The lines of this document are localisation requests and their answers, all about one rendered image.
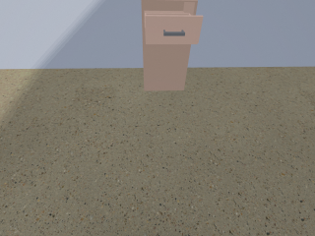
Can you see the drawer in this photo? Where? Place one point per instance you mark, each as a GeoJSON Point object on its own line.
{"type": "Point", "coordinates": [156, 23]}

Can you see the handle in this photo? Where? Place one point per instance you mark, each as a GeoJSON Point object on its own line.
{"type": "Point", "coordinates": [173, 33]}

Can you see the cabinet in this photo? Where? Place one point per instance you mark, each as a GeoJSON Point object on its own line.
{"type": "Point", "coordinates": [165, 65]}

